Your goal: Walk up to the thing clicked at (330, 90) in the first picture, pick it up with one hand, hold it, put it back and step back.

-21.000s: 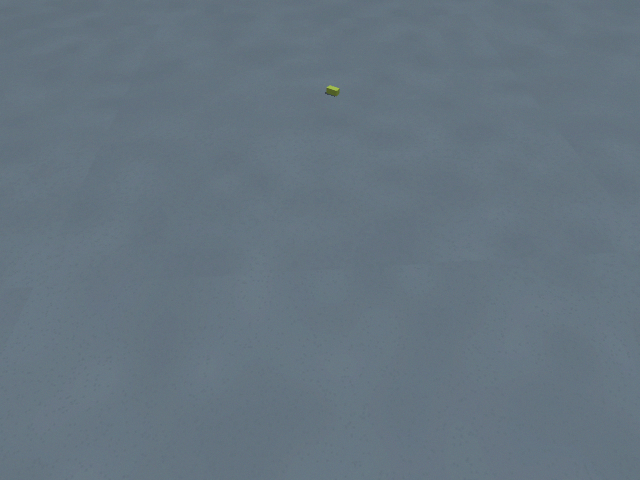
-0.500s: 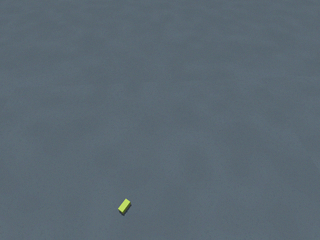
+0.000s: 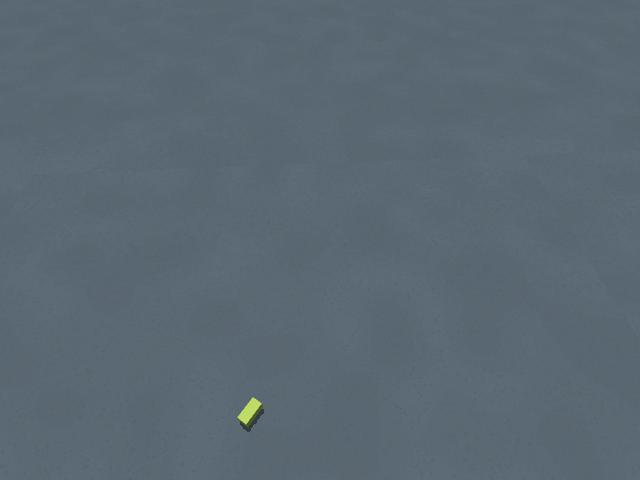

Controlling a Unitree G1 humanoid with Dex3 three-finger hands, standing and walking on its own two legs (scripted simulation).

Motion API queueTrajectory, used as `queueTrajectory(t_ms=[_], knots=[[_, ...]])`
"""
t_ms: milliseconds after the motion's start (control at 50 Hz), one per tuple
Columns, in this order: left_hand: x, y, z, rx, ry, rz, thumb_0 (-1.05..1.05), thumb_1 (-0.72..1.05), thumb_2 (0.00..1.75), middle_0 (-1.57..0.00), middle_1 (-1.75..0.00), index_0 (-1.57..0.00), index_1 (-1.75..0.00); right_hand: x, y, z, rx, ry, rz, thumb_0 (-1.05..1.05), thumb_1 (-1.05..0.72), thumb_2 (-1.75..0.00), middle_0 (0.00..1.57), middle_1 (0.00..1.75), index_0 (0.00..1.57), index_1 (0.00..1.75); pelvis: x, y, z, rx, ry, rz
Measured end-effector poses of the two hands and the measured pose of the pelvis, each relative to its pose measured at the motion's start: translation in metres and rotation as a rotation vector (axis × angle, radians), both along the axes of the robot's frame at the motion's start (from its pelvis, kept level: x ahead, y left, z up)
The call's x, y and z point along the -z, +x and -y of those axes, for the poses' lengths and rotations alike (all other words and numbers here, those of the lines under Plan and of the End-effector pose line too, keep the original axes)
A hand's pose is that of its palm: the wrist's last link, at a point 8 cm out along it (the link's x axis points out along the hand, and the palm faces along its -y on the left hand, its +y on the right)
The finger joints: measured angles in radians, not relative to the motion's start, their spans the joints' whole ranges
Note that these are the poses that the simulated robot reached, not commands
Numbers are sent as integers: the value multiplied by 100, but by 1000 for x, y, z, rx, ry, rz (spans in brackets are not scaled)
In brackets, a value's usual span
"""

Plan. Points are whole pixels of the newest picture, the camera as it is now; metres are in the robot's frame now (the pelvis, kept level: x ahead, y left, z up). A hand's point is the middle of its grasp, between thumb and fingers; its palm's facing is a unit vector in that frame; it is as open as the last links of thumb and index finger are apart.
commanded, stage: stand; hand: left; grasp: from above
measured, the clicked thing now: (250, 412) +0.42 +0.24 -0.77
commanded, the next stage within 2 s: rise first in 0.48 s
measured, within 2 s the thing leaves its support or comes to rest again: neither
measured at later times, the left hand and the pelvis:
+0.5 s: hand out of the picture +0.06 +0.25 -0.16, palm faces -0.04 -0.94 -0.34, open 7.4 cm; pelvis +0.00 +0.00 +0.00, yaw +0 degrees
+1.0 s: hand out of the picture +0.14 +0.26 -0.19, palm faces -0.06 -0.90 -0.42, open 11.8 cm; pelvis -0.01 +0.00 -0.04, yaw +0 degrees
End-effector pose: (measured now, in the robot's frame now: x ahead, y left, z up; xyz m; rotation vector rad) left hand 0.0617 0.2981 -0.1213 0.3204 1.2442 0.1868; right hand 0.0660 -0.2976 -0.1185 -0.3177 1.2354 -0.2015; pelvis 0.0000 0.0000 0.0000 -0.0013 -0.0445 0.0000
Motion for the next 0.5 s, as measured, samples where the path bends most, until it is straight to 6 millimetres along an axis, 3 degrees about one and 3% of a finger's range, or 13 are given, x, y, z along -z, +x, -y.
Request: queueTrajectory(t_ms=[500], knots=[[0, -2, 1, -1, -1, -10, 0, 90, 90, -21, -30, -21, -30, 1, -2, 1, 1, 0, -12, 1, -91, -90, 20, 30, 20, 30, 0, 0, 0, 0, 1, -3]])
